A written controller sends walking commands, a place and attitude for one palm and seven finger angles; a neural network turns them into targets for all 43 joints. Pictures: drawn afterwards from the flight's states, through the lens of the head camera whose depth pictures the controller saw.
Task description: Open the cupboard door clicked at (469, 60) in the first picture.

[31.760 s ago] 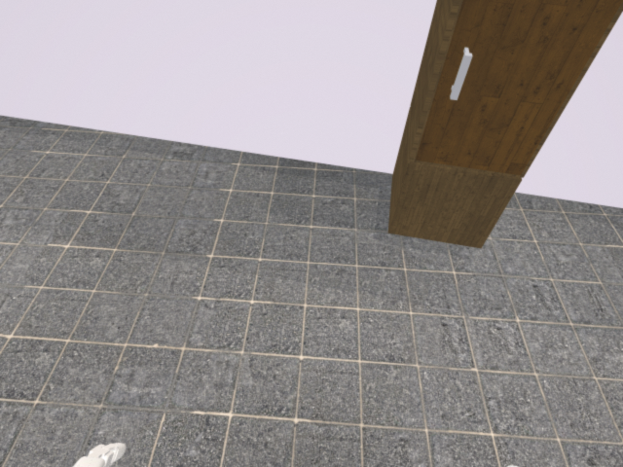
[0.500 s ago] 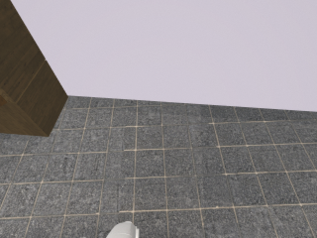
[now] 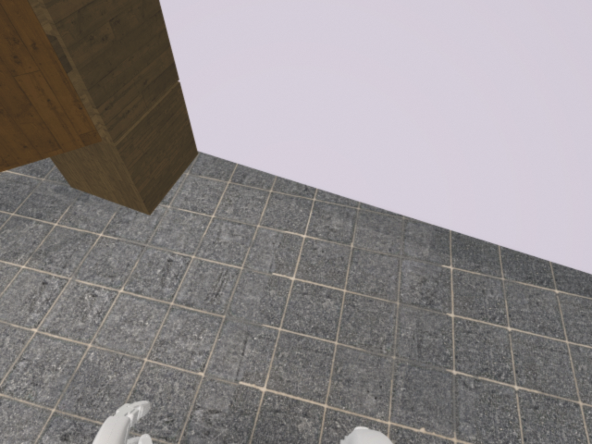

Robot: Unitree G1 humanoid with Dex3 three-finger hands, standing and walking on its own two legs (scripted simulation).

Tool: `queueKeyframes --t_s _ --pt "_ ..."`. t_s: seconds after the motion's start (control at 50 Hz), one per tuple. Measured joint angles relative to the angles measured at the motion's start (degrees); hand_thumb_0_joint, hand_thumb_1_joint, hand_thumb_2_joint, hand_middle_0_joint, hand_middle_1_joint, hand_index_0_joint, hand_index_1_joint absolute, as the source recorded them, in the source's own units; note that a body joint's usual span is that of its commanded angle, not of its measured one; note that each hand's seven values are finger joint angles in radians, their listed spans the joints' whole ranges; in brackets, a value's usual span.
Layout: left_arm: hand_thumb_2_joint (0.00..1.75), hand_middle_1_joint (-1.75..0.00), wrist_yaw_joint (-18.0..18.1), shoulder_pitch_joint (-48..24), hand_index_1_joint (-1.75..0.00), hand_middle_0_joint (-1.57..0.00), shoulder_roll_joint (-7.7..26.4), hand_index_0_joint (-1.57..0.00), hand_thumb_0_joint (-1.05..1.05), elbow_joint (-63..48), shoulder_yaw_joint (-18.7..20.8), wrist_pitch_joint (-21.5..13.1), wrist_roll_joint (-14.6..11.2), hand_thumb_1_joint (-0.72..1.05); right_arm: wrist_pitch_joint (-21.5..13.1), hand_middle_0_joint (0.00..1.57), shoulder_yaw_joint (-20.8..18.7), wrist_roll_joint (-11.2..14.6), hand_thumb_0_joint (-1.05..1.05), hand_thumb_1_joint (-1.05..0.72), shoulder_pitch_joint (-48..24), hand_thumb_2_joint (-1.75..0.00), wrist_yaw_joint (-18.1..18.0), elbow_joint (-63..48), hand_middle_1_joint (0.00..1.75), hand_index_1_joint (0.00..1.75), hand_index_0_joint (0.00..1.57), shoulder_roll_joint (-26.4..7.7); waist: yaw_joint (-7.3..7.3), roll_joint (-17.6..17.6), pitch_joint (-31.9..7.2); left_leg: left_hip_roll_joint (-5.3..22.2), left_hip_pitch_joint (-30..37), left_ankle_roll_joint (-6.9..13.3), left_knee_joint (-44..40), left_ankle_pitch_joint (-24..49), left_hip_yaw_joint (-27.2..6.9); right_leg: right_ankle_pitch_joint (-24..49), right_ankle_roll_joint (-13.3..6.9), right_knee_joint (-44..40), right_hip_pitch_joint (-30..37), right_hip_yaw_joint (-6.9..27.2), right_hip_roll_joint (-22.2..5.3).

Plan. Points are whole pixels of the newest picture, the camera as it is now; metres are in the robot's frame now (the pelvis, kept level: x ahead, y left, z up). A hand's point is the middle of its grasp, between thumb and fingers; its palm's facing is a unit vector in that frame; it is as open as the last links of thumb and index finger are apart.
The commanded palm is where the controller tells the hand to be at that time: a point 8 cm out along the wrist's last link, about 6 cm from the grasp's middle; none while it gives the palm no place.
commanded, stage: turn to face it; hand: left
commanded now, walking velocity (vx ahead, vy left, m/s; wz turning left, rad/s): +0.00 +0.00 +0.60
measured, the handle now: out of the picture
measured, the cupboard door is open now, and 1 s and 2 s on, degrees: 51 51 51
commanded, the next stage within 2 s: take the last steps up to it in 0.74 s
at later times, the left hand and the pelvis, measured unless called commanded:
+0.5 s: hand out of the picture -0.02 +0.16 -0.17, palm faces +0.37 -0.90 -0.24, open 7.4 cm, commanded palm none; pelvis +0.01 -0.04 -0.01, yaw +20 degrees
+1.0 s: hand out of the picture +0.02 +0.17 -0.17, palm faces +0.48 -0.85 -0.24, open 7.4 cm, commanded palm none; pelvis +0.04 -0.05 -0.01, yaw +28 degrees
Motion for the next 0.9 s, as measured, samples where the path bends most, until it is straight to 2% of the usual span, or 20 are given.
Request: queueKeyframes --t_s 0.04,0.08,0.1,0.12,0.16,0.22,0.26,0.3,0.36,0.48,0.52,0.54,0.56,0.6,0.64,0.7,0.8,0.9 --pt "0.90 -0.30 0.07 -0.62 -0.30 -0.20 -0.48 -0.20 0.01 -0.49 -0.29 -0.29 -0.24 0.91 0.36 0.21 -0.42 -0.04 0.01 -0.90 0.68 -0.90 -0.05 0.22 0.30 0.30 0.20 -0.24 -0.68 0.74 0.05 -0.21 -0.96 -0.77 1.19 -0.40 -1.39 -0.01 -0.41 -5.94 2.77 -0.37 1.25" --pt "0.90 -0.30 0.07 -0.76 -0.30 -0.20 -0.90 -0.20 0.01 -1.06 -0.63 -1.00 -0.45 0.91 0.73 0.21 -0.92 0.18 0.01 -0.90 1.35 -0.90 -0.11 0.46 0.30 0.30 0.20 -0.60 -1.05 1.28 -0.09 -0.75 -2.30 -1.75 3.25 -1.28 -2.70 3.78 -0.83 -14.33 6.84 -1.01 2.32" --pt "0.90 -0.30 0.16 -0.55 -0.30 -0.20 -1.16 -0.20 0.01 -1.35 -0.78 -1.60 -0.35 0.91 0.90 0.21 -1.21 0.45 0.01 -0.90 1.73 -0.90 -0.09 0.55 0.30 0.30 0.20 -0.92 -0.98 1.55 -0.35 -1.12 -3.33 -2.25 5.10 -2.13 -3.23 5.77 -1.75 -18.36 8.70 -1.41 2.42" --pt "0.90 -0.30 0.37 -0.56 -0.30 -0.20 -1.85 -0.20 0.01 -1.24 -0.94 -2.05 -0.09 0.91 1.19 0.21 -1.65 0.66 0.01 -0.90 1.46 -0.90 -0.16 0.97 0.30 0.30 0.20 -1.46 -0.95 2.54 0.10 -1.07 -4.74 -2.66 9.19 -6.83 -3.42 5.81 -3.27 -18.09 8.86 -2.17 2.77" --pt "0.90 -0.30 0.67 0.07 -0.30 -0.20 -2.94 -0.20 0.01 -1.03 -1.70 -2.33 0.13 0.91 1.84 0.21 -2.27 0.59 0.01 -0.90 1.28 -0.90 -0.10 1.47 0.30 0.30 0.20 -2.29 -1.47 3.20 0.55 -1.59 -8.67 -3.11 21.78 -14.26 -1.43 4.72 -5.56 -17.53 9.74 -3.87 1.99" --pt "0.90 -0.30 0.96 1.76 -0.30 -0.20 -4.04 -0.21 0.01 -0.55 -2.12 -2.05 -0.01 0.91 2.56 0.20 -2.72 0.37 0.01 -0.91 1.03 -0.90 0.42 1.97 0.30 0.30 0.20 -2.98 -1.78 2.70 0.56 -0.34 -12.56 -4.30 36.10 -13.14 2.52 4.99 -6.46 -20.14 12.40 -6.02 0.41" --pt "0.90 -0.30 0.98 2.77 -0.30 -0.20 -4.41 -0.21 0.01 -0.09 -2.24 -2.02 -0.05 0.90 2.76 0.20 -2.73 0.40 0.01 -0.91 0.80 -0.90 0.75 1.98 0.30 0.30 0.20 -3.06 -1.98 2.02 0.48 1.04 -13.28 -5.07 38.89 -11.30 4.08 5.48 -6.51 -21.83 13.83 -7.62 -0.49" --pt "0.90 -0.30 0.96 3.61 -0.30 -0.20 -4.62 -0.21 0.01 0.27 -2.30 -2.15 -0.03 0.90 2.93 0.20 -2.62 0.45 0.01 -0.91 0.44 -0.90 0.96 1.98 0.30 0.30 0.20 -2.99 -1.92 1.32 0.53 2.26 -12.84 -5.65 37.59 -10.49 5.03 5.61 -6.48 -22.92 14.96 -9.41 -1.30" --pt "0.90 -0.30 0.89 4.83 -0.30 -0.20 -4.68 -0.21 0.01 0.71 -2.24 -2.49 0.13 0.90 3.13 0.20 -2.31 0.47 0.01 -0.91 -0.70 -0.90 1.09 2.11 0.30 0.30 0.19 -2.84 -1.06 0.39 0.83 3.44 -10.87 -5.92 31.87 -11.16 6.11 5.05 -6.38 -23.06 15.96 -11.95 -2.35" --pt "0.90 -0.30 0.70 7.64 -0.30 -0.20 -3.01 -0.21 0.01 2.24 -1.31 -2.58 0.66 0.91 2.46 0.20 -1.42 0.68 0.01 -0.91 -4.75 -0.90 1.09 1.18 0.30 0.30 0.19 -2.16 1.57 -1.32 1.56 3.45 -5.02 -4.52 17.50 -12.15 8.85 2.20 -5.35 -19.35 15.78 -15.93 -4.15" --pt "0.90 -0.30 0.59 8.81 -0.30 -0.20 -2.00 -0.21 0.01 3.06 -0.81 -2.38 0.57 0.90 1.76 0.20 -1.05 0.67 0.01 -0.91 -5.94 -0.90 1.06 0.32 0.30 0.30 0.19 -1.83 2.12 -2.00 1.40 2.82 -2.06 -3.71 11.23 -8.91 9.95 0.56 -4.61 -16.70 15.04 -16.93 -4.89" --pt "0.90 -0.30 0.49 9.62 -0.30 -0.20 -1.52 -0.21 0.01 3.41 -0.60 -2.20 0.37 0.90 1.21 0.20 -0.83 0.59 0.01 -0.91 -6.28 -0.90 1.12 -0.31 0.30 0.30 0.19 -1.86 2.25 -2.04 0.96 2.71 -0.12 -2.99 7.13 -4.58 10.37 -0.65 -4.13 -14.45 14.16 -17.29 -5.20" --pt "0.90 -0.30 0.38 9.84 -0.30 -0.20 -0.85 -0.21 0.01 3.97 -0.35 -1.77 0.13 0.90 0.47 0.20 -0.82 0.42 0.01 -0.91 -6.74 -0.90 1.05 -0.73 0.30 0.30 0.19 -1.60 2.20 -2.64 0.82 2.18 -0.22 -1.28 6.75 -3.58 10.40 -1.93 -3.45 -10.56 12.38 -16.24 -5.80" --pt "0.90 -0.30 0.66 9.15 -0.30 -0.20 0.32 -0.21 0.01 4.99 -0.02 -0.17 -0.07 0.91 -0.46 0.20 -0.30 0.31 0.01 -0.91 -7.27 -0.90 0.70 -1.37 0.30 0.30 0.20 -0.91 2.63 -3.70 1.17 1.45 -1.07 1.03 8.90 -5.80 10.06 -7.77 -2.66 -0.49 7.84 -10.32 -4.83" --pt "0.90 -0.30 0.83 8.28 -0.30 -0.20 0.72 -0.20 0.01 5.63 0.25 0.85 0.02 0.91 -0.77 0.20 0.30 0.15 0.00 -0.91 -6.94 -0.90 0.08 -1.66 0.30 0.30 0.20 -0.43 2.86 -3.53 0.86 1.44 -0.68 1.70 8.03 -6.42 9.28 -8.45 -2.26 6.83 4.06 -6.47 -3.34" --pt "0.90 -0.30 0.38 6.74 -0.30 -0.20 0.56 -0.20 0.01 5.68 0.30 0.95 0.18 0.91 -0.90 0.20 0.91 0.09 0.00 -0.91 -6.05 -0.90 -0.85 -1.33 0.30 0.30 0.20 0.12 2.94 -2.52 0.37 1.41 0.69 1.41 4.16 -4.25 7.98 -4.06 -1.70 12.05 0.11 -3.05 -2.30" --pt "0.90 -0.30 0.15 4.84 -0.30 -0.20 -0.16 -0.20 0.01 4.66 -0.09 0.15 0.07 0.91 -1.29 0.21 1.71 0.26 0.00 -0.91 -3.81 -0.90 -1.13 0.07 0.30 0.30 0.20 1.43 2.67 -1.44 -0.11 1.44 2.81 1.27 -0.95 -1.34 6.43 0.08 -0.89 9.79 -1.32 -1.27 -1.80" --pt "0.90 -0.30 0.08 3.18 -0.30 -0.20 -1.62 -0.20 0.01 4.17 -0.71 -0.05 -0.12 0.91 -0.84 0.21 1.60 -0.03 0.00 -0.90 -1.08 -0.90 -0.90 1.67 0.30 0.30 0.20 2.12 1.39 -0.14 -0.52 1.67 2.93 0.20 -1.19 -1.10 5.02 -1.28 -1.07 -1.24 2.79 -2.24 -0.52"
